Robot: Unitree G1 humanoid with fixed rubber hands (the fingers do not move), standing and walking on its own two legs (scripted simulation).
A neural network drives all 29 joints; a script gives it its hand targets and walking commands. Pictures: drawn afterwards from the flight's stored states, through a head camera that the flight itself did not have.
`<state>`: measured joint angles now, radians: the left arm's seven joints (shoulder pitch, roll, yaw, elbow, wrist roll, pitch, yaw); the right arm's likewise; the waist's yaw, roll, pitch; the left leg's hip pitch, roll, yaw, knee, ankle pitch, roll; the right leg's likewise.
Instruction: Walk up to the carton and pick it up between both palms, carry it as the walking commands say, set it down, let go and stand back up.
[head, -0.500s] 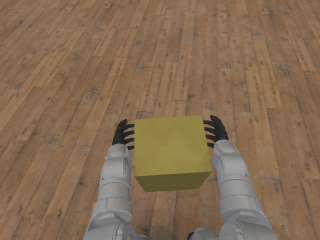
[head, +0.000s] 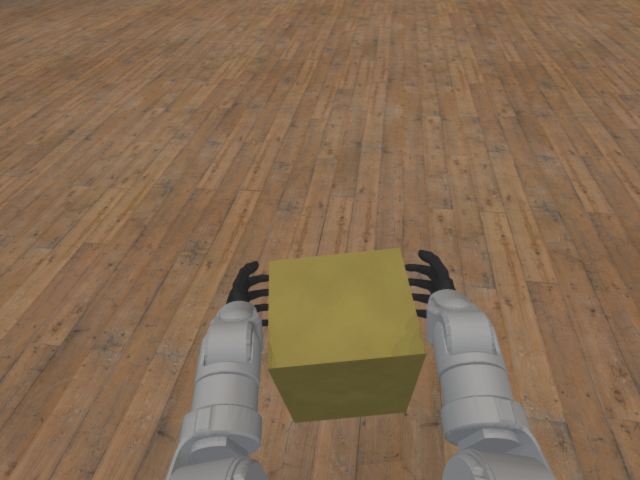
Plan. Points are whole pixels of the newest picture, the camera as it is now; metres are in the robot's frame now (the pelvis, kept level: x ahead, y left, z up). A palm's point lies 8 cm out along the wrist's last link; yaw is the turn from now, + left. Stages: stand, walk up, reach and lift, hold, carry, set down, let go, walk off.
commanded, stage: reach and lift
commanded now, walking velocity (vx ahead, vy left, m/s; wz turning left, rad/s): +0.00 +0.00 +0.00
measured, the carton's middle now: (342, 342) +0.31 -0.02 -0.03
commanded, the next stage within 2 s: hold in 1.26 s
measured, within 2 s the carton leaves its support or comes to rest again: neither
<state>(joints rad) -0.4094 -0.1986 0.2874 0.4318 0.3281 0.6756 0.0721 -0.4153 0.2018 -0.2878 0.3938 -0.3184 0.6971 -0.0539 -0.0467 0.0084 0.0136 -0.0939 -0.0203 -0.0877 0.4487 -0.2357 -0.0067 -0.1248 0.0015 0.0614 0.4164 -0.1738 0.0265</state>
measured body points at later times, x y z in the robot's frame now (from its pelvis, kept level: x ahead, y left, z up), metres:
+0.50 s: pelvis +0.00 -0.01 +0.00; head -0.04 -0.01 +0.45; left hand +0.32 +0.13 +0.05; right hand +0.32 -0.14 +0.05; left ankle +0.02 +0.13 -0.74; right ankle +0.04 -0.14 -0.74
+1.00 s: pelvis +0.00 -0.01 +0.00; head -0.04 -0.01 +0.45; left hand +0.32 +0.13 +0.05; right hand +0.32 -0.14 +0.05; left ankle +0.02 +0.13 -0.74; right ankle +0.04 -0.14 -0.74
